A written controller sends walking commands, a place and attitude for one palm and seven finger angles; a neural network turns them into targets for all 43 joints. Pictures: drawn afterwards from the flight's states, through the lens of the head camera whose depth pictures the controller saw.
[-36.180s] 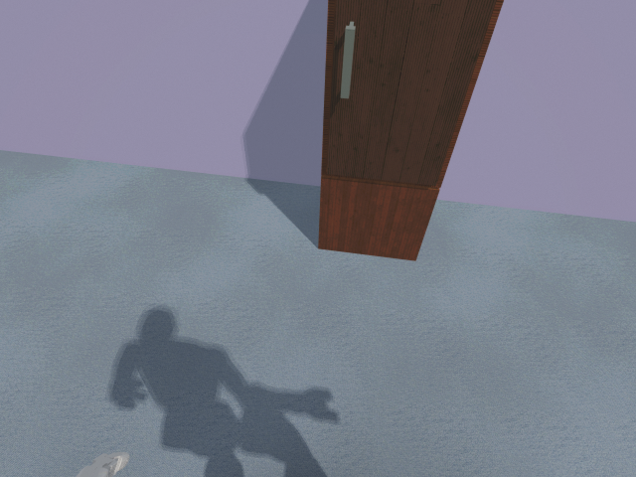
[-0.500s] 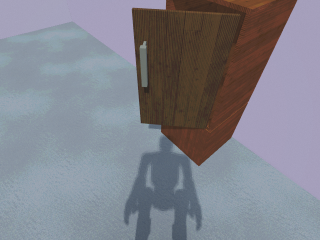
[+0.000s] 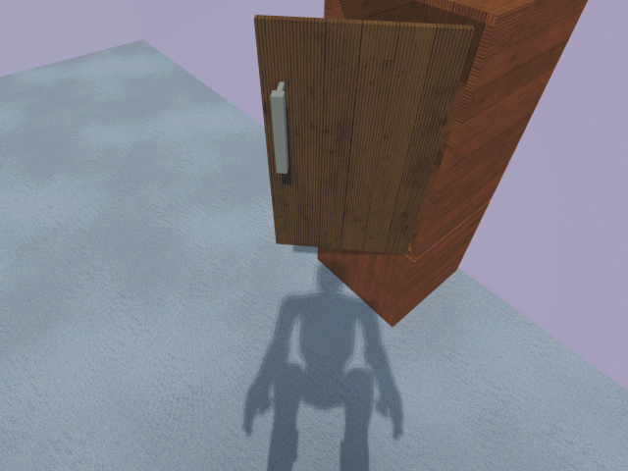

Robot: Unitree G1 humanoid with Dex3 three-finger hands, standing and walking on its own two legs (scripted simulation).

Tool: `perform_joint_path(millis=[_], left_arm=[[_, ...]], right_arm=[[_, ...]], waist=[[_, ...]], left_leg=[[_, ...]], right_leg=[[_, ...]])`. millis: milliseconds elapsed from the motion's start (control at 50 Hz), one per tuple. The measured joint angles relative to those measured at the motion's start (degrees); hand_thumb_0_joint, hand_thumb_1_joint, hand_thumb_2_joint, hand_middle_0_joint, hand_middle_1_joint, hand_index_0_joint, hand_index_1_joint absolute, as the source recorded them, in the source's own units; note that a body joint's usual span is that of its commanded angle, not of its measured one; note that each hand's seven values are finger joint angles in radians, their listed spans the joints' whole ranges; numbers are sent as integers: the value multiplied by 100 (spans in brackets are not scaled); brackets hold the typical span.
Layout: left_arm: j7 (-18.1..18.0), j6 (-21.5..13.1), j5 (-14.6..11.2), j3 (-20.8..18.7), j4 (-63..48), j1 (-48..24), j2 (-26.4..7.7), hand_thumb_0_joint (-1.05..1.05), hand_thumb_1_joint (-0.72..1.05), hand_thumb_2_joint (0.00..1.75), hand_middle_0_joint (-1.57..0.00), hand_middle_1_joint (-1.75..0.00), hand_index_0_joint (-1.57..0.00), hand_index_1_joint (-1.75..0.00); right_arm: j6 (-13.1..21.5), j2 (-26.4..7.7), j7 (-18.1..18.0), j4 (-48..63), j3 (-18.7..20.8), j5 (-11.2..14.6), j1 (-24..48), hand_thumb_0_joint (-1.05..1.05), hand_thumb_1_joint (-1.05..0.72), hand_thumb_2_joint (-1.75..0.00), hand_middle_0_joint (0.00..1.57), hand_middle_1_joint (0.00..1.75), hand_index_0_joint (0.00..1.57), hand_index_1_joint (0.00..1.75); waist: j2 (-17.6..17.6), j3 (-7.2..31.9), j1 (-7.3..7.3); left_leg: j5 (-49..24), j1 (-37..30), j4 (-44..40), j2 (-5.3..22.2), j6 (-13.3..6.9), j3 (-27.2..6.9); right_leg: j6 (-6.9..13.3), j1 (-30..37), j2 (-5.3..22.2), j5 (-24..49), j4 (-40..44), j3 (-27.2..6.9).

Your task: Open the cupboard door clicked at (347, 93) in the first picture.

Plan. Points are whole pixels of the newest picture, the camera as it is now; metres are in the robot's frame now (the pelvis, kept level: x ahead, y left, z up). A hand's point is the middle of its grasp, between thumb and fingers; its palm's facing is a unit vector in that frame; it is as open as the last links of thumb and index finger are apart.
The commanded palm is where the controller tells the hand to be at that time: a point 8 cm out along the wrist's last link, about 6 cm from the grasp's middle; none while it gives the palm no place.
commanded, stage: look again from close up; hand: left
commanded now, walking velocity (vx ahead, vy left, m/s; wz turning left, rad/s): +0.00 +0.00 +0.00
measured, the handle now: (281, 129) +0.72 +0.12 +0.04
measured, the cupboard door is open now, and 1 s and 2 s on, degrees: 44 44 44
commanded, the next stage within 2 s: shuffle to correct the standing spot in 0.36 s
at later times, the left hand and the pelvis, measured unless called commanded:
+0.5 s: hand out of the picture +0.02 +0.17 -0.17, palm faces +0.03 -0.97 -0.22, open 7.4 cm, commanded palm none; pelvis +0.01 -0.01 +0.00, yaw +0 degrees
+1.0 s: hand out of the picture +0.08 +0.15 -0.19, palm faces +0.01 -0.99 -0.14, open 7.4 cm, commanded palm none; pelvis +0.10 -0.01 -0.01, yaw -1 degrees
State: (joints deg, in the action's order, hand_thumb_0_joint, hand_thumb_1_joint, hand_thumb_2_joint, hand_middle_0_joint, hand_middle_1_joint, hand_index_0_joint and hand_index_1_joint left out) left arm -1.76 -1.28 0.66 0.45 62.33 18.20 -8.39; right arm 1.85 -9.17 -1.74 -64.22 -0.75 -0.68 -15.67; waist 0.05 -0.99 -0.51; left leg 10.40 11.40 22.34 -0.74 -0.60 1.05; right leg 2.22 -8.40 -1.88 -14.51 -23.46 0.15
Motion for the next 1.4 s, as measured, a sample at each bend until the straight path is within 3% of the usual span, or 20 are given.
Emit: perform_joint_path(millis=[540,820,880,940,980,1060,1140,1180,1240,1280,1320,1400], left_arm=[[5,-16,-1,-18,-13,-157,-195,1,91,90,-20,-29,-20,-30],[121,31,37,-193,110,593,18,1,91,90,-20,-29,-20,-30],[123,56,38,-195,207,654,45,1,91,90,-20,-29,-20,-30],[135,118,67,-210,219,448,43,1,91,90,-20,-29,-20,-30],[169,135,68,-262,99,185,-13,1,91,90,-20,-29,-20,-30],[196,144,73,-388,-241,-405,-179,2,93,90,-20,-29,-20,-30],[271,-16,45,-450,-545,-793,-316,2,94,90,-20,-29,-19,-30],[239,-179,60,-459,-622,-874,-387,2,93,90,-20,-29,-19,-30],[151,-212,28,-433,-603,-919,-306,1,93,90,-20,-29,-19,-30],[85,-151,47,-396,-561,-824,-225,1,92,90,-20,-29,-19,-30],[31,-82,88,-339,-487,-719,-132,1,92,90,-20,-29,-19,-30],[-28,62,104,-312,-423,-558,-160,1,95,90,-20,-29,-20,-30]], right_arm=[[-25,-168,11,-67,-20,-22,177,0,-90,-90,20,30,20,30],[-11,180,47,-129,17,-57,-405,0,-90,-90,20,30,20,30],[151,258,-1,-69,38,-85,-405,0,-90,-90,20,30,20,30],[278,315,-78,13,34,-118,-513,0,-90,-90,20,30,20,30],[300,374,-96,-11,24,-124,-646,0,-90,-90,20,30,20,30],[242,439,-77,-174,26,-130,-883,0,-90,-90,20,30,20,30],[128,359,-14,-299,98,-118,-995,0,-90,-90,20,30,20,30],[71,307,45,-338,141,-67,-1029,0,-90,-90,20,30,20,30],[-94,134,66,-287,224,-19,-768,0,-90,-90,20,30,20,30],[-131,25,64,-167,271,-33,-507,0,-90,-90,20,30,20,30],[-121,-62,36,20,287,-25,-211,0,-90,-90,20,30,20,30],[-88,-113,9,423,313,22,312,0,-91,-90,20,30,19,30]], waist=[[13,17,-9],[242,132,-73],[376,56,-38],[306,-84,131],[254,-180,202],[118,-350,200],[-80,-489,178],[-76,-489,160],[-110,-511,167],[-17,-427,133],[80,-352,109],[202,-292,-2]], left_leg=[[90,-154,-34,74,95,-42],[1183,25,1121,142,78,-42],[1326,-94,1095,80,-15,125],[1296,-321,837,118,-26,133],[1203,-496,557,153,14,57],[1092,-826,82,270,154,-57],[1440,-967,329,475,339,-113],[1817,-662,1311,544,258,-101],[2166,317,3738,502,38,-133],[1997,858,4406,475,14,75],[1805,1155,4058,455,73,253],[1041,1233,2410,339,212,401]], right_leg=[[91,185,-78,-66,94,31],[136,212,-153,-912,-607,24],[112,-188,-44,-1204,-1566,43],[85,-1023,30,-1559,-3240,211],[47,-1497,170,-1468,-3635,292],[-27,-2063,511,-871,-3047,340],[-31,-1812,591,-86,-1522,467],[-113,-1630,606,314,-1305,525],[-142,-1399,569,-133,-1562,720],[-152,-1150,550,-159,-1318,748],[-151,-925,527,-61,-999,748],[-162,-735,471,-55,-792,723]])
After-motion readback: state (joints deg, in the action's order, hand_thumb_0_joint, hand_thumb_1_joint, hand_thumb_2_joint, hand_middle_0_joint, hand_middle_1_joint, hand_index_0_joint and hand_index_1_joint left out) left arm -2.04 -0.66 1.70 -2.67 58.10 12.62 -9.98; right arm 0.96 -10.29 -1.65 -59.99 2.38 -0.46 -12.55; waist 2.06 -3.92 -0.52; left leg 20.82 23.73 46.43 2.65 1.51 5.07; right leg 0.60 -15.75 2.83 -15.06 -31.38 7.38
